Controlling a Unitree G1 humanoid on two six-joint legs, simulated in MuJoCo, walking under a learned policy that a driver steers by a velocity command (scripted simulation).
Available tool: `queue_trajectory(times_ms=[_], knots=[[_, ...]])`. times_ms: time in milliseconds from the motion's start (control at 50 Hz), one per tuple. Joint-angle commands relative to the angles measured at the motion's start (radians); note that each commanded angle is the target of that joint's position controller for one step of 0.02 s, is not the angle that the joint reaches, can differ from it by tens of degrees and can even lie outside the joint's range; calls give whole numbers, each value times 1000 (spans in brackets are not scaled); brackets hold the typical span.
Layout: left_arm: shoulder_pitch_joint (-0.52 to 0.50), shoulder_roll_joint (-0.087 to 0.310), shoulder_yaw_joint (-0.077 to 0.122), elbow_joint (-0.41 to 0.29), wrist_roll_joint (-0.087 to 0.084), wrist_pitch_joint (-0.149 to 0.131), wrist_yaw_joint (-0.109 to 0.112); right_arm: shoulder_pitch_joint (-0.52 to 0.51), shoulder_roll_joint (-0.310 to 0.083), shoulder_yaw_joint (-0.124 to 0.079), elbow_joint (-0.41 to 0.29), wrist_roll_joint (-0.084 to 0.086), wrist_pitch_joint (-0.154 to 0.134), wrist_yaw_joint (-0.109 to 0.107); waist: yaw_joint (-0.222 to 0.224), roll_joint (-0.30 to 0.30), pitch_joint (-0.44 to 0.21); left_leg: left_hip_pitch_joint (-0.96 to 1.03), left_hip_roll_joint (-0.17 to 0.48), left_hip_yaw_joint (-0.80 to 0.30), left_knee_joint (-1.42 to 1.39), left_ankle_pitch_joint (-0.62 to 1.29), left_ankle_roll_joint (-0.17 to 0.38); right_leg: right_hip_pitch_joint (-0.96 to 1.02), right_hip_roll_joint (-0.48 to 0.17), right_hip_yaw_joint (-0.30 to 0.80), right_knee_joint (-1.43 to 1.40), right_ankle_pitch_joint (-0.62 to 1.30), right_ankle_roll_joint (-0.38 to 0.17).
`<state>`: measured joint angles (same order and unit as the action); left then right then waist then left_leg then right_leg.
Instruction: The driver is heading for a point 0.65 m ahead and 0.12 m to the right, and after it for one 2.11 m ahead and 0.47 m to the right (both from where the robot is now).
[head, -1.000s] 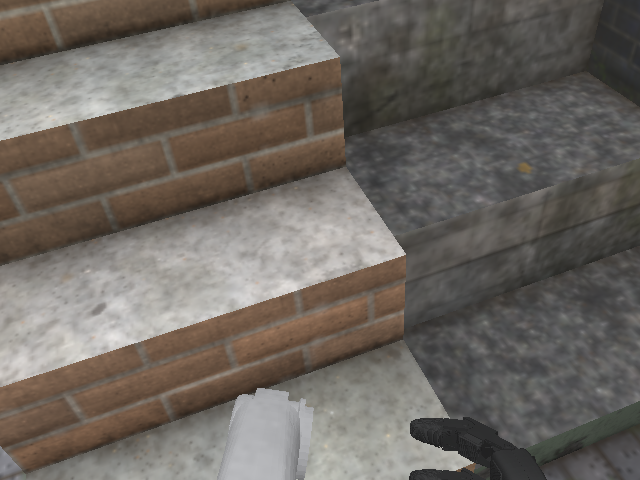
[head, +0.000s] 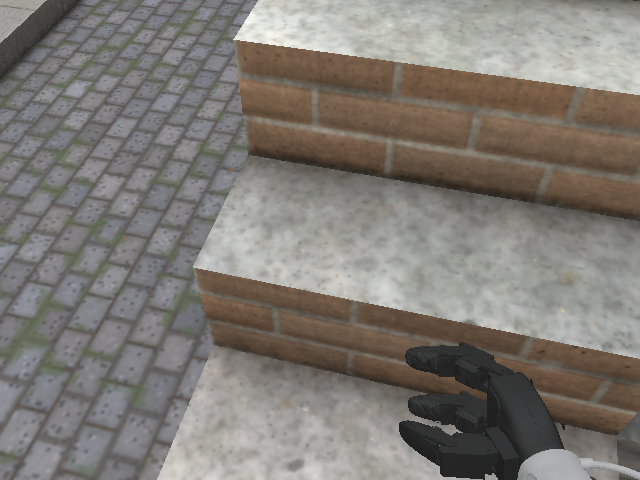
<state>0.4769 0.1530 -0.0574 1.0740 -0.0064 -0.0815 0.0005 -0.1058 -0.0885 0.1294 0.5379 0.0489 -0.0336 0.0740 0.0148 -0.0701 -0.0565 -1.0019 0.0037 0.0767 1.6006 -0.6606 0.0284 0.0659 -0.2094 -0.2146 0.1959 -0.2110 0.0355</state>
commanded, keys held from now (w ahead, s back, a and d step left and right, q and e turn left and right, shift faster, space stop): w+q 0.04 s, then w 0.96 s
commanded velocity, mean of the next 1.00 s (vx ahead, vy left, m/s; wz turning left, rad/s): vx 0.50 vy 0.00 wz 0.16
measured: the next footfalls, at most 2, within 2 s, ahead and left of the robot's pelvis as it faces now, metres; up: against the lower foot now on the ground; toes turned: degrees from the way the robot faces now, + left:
right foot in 0.48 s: +0.38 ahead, -0.14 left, +0.41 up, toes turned +4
left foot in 1.04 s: +0.36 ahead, +0.07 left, +0.41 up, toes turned +12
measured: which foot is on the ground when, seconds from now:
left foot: down 0.00-0.50, up 0.52-1.00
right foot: down 0.00-0.04, up 0.06-0.46, down 0.48-1.00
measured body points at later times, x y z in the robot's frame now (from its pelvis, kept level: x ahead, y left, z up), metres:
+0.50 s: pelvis +0.21 -0.04 +0.21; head +0.19 -0.04 +0.66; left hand +0.40 +0.16 +0.17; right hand +0.33 -0.28 +0.08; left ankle +0.08 +0.13 -0.52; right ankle +0.33 -0.13 -0.35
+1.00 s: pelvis +0.26 -0.05 +0.35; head +0.24 -0.06 +0.80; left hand +0.32 +0.19 +0.23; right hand +0.46 -0.20 +0.26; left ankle +0.32 +0.07 -0.31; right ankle +0.33 -0.14 -0.35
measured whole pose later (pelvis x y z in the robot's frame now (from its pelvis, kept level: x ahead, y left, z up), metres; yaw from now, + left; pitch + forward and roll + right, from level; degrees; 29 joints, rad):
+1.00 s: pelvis +0.26 -0.05 +0.35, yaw +7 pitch +2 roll +2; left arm 0.30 0.22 -0.03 0.80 0.00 -0.06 0.00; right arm 0.14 -0.13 0.12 0.70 0.03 -0.04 0.03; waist 0.03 -0.04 -0.09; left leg -0.66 0.01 0.09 1.04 -0.38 0.02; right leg -0.56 -0.04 -0.04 0.87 -0.36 -0.10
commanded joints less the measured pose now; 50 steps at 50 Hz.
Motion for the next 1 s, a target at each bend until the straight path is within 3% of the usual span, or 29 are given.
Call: queue_trajectory(times_ms=[20, 40, 60, 80, 100, 140, 160, 180, 240, 300, 320, 360, 380, 400, 420, 440, 460, 480, 500, 520, 540, 580, 640, 700, 780, 880, 900, 960, 1000], knots=[[1, 374, 89, -64, -11, -33, -42, 366, -268, -123, 37, 16, 27, -32, -260, -145, -398, 1066, -61, -128, -806, 531, 143, -214, -2, 81, 471, 1480, -123], [-19, 252, 75, -107, -11, -32, -67, 552, -391, -177, 149, -3, 52, -63, -228, 144, -462, 1264, 87, -647, -1051, 293, 246, -548, 186, 82, 881, 638, -66], [-107, 229, 89, -153, 0, -31, -85, 581, -405, -176, 222, -47, 55, -58, -193, 273, -409, 1055, 147, -925, -1307, 209, 234, -580, 302, 254, 1395, 70, -93], [-282, 170, 68, -301, 25, -37, -100, 427, -302, -140, 210, -80, 40, -41, -122, 318, -198, 792, 163, -795, -1225, 356, 176, -700, 325, 373, 1704, -57, -124], [-411, 127, 53, -412, 17, -41, -107, 273, -169, -107, 206, -73, 10, -24, -55, 284, 14, 592, 125, -610, -1121, 491, 140, -821, 306, 370, 1786, -189, -150], [-343, 80, 25, -440, 13, -65, -140, 260, 12, -65, 266, -53, -34, -15, 37, 191, 76, 624, 65, -411, -981, 547, 117, -988, 264, 374, 1778, -338, -182], [-304, 74, 14, -428, 0, -68, -154, 253, 31, -61, 264, -66, -34, -23, 65, 135, 76, 651, 86, -382, -1007, 552, 123, -1031, 262, 357, 1786, -367, -173], [-298, 32, -12, -463, 1, -63, -155, 271, -11, -68, 250, -87, -37, -34, 76, 105, 50, 716, 106, -367, -1044, 625, 113, -1084, 262, 362, 1789, -387, -179], [-276, 83, -13, -483, -11, -44, -144, 223, -84, -70, 188, -127, -41, -64, 121, 68, -16, 624, 197, -361, -1186, 851, 136, -1030, 307, 256, 2029, -343, -108], [-402, 46, -38, -602, -45, -6, -97, 372, -153, -80, 215, -98, -53, -93, 56, 109, 126, 827, 276, -397, -1208, 757, 130, -1494, 314, 413, 2432, -481, -80], [-450, 23, -51, -652, -39, -3, -93, 414, -143, -76, 224, -96, -44, -102, 38, 96, 127, 898, 279, -372, -1167, 827, 100, -1603, 300, 459, 2467, -546, -87], [-543, 35, -68, -730, -24, 0, -102, 444, -175, -86, 209, -87, -32, -109, 28, 33, 106, 809, 245, -297, -1332, 664, 106, -1495, 249, 268, 2144, -381, -55], [-533, 35, -76, -754, 5, 4, -100, 428, -183, -90, 221, -65, -24, -120, 68, 41, 80, 690, 221, -264, -1423, 604, 93, -1293, 179, 251, 1905, -269, -61], [-424, 36, -81, -730, 40, 4, -99, 289, -236, -102, 202, -51, -19, -115, 156, 54, 0, 492, 160, -146, -1508, 874, 77, -838, 193, 117, 1622, -150, -83], [-363, 67, -57, -697, 79, 3, -82, 355, -314, -129, 252, -12, -22, -111, 158, 141, -135, 527, 170, -138, -1495, 1365, 60, -469, 241, 89, 1465, -196, -106], [-297, 142, -4, -651, 49, 18, -74, 411, -402, -152, 295, -28, -21, -99, 181, 193, -206, 738, 184, -117, -1416, 1718, 82, -418, 296, 13, 1358, -333, -114], [-219, 221, 35, -585, 33, 23, -59, 371, -466, -175, 307, -51, -21, -86, 225, 243, -179, 844, 192, -102, -1283, 1996, 97, -421, 289, 47, 1232, -353, -117], [-81, 229, 49, -534, 41, 45, -60, 330, -514, -189, 309, -79, -27, -77, 272, 376, -187, 994, 237, -122, -1101, 2008, 123, -423, 281, 153, 938, -381, -123], [-134, 282, 77, -419, 82, 39, -48, 563, -269, -166, 282, -58, -36, -61, -7, -43, -177, 748, 51, -119, -702, 1709, 111, -286, 182, 545, 799, -328, -258], [54, 260, 70, -341, 101, 59, -49, 456, -197, -126, 279, -47, -42, -22, 71, -312, -309, 681, -90, -193, -357, 698, 103, -242, 109, 847, 398, -403, -339], [-21, 219, 57, -339, 97, 58, -52, 235, -174, -120, 159, -40, -54, 19, 65, -257, -259, 596, -144, -306, -52, 534, 91, -458, 90, 951, 243, -733, -322], [-207, 104, 39, -309, 46, 53, -71, 97, -113, -88, 59, -63, -65, 40, -30, -50, -12, 414, -87, -265, 40, 498, 107, -721, 79, 777, 362, -741, -248], [-309, 35, 24, -289, 38, 10, -60, 207, -155, -92, 91, -71, -44, 41, -117, 47, 15, 421, -47, -164, 85, 548, 93, -861, 96, 588, 422, -580, -227], [-231, 29, 3, -254, 50, -15, -41, 234, -121, -73, 82, -63, -25, 24, -101, 34, 60, 230, -66, -184, 185, 610, 86, -794, 48, 627, 364, -563, -258], [-175, 107, 8, -277, 63, -24, -23, 172, -112, -56, 50, -50, -16, -4, -54, 26, 45, 80, -52, -115, 114, 622, 33, -688, 1, 599, 315, -534, -300], [-127, 139, 24, -321, 67, -23, 3, 115, -94, -41, 14, -35, -15, -40, 13, -11, -5, -78, 27, -121, 7, 599, -31, -523, -60, 704, 314, -536, -322], [-157, 194, 41, -337, 52, -20, -5, 152, -103, -40, 32, -38, -29, -45, -1, -15, -34, 29, 6, -27, -74, 515, -28, -580, -51, 646, 273, -541, -347], [-167, 233, 64, -329, -7, 17, 7, 123, -106, -29, 42, -15, -30, -47, 8, -83, -41, 448, -34, 83, -589, 96, -7, -729, 27, 471, 177, -542, -298], [-173, 234, 70, -297, -32, 43, 10, 247, -137, -63, 158, 0, -11, -44, -13, -66, -37, 680, -92, 216, -891, 295, 10, -710, 52, 403, 242, -605, -301]])
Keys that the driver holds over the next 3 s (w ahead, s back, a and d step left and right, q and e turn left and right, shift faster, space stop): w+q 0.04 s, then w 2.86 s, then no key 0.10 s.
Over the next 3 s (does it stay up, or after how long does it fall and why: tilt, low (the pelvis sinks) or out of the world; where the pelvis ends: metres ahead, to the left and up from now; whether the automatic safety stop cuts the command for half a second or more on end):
stays up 0.44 -0.08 0.57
